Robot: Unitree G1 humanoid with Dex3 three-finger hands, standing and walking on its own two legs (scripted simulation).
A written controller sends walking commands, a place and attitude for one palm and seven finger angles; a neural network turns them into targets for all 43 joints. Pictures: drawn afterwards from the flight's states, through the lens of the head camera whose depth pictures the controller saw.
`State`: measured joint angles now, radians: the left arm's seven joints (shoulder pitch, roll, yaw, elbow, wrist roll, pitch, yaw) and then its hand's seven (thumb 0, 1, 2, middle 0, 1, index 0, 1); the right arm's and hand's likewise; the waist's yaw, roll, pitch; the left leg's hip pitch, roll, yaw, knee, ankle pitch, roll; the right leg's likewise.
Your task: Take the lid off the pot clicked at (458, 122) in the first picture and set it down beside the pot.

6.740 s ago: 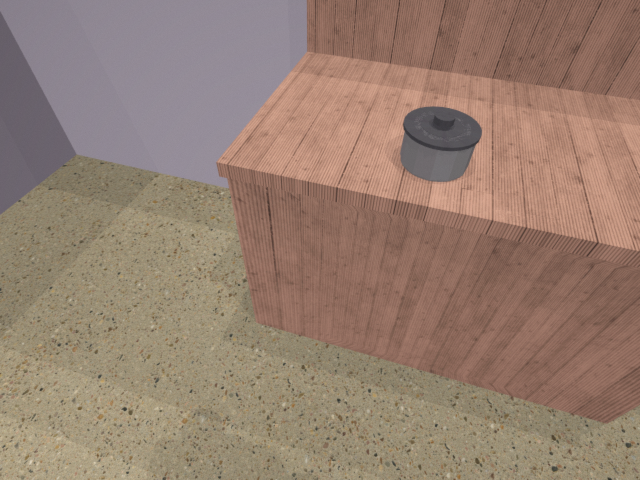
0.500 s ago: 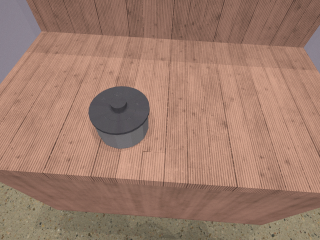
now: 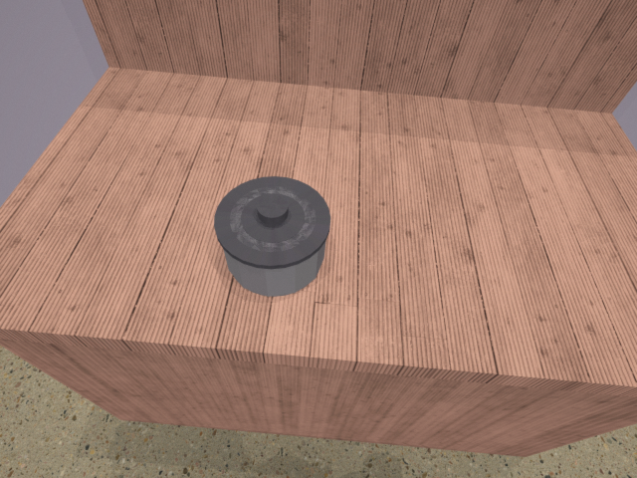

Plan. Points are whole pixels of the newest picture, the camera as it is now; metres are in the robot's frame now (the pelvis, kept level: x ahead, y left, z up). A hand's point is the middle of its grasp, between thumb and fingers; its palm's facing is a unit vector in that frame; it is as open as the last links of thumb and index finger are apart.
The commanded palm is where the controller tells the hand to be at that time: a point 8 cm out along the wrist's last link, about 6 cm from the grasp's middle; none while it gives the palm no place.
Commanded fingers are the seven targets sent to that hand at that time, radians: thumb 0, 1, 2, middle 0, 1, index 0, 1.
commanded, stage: come to a stop and stand still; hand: left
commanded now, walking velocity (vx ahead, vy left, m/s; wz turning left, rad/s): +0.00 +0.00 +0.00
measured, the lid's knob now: (272, 209) +0.43 +0.10 +0.07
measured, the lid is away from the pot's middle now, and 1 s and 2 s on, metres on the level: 0.00 0.00 0.00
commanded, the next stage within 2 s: look again from close up in 0.72 s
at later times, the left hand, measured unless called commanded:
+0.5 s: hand out of the picture -0.08 +0.18 -0.17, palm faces +0.03 -0.99 -0.15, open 7.4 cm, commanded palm none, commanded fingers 0.00 0.90 0.90 -0.20 -0.30 -0.20 -0.30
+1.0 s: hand out of the picture -0.10 +0.17 -0.18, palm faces +0.06 -0.98 -0.17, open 7.4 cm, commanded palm none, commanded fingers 0.00 0.90 0.90 -0.20 -0.30 -0.20 -0.30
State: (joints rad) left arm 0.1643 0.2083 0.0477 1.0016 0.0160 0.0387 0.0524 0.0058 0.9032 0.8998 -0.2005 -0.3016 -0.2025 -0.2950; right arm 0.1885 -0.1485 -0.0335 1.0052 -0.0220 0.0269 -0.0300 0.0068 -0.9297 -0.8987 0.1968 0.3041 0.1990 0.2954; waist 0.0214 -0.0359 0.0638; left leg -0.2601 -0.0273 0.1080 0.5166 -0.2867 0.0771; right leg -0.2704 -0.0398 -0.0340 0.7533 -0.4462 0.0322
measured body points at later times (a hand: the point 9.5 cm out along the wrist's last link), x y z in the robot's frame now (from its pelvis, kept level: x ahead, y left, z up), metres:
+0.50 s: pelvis -0.05 +0.02 +0.01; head -0.04 +0.03 +0.46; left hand -0.08 +0.23 -0.16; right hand -0.07 -0.20 -0.15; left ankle -0.01 +0.07 -0.73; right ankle -0.07 -0.12 -0.73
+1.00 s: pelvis -0.05 +0.02 +0.00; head -0.05 +0.02 +0.45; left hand -0.11 +0.22 -0.16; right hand -0.05 -0.20 -0.16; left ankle -0.01 +0.07 -0.73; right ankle -0.07 -0.12 -0.73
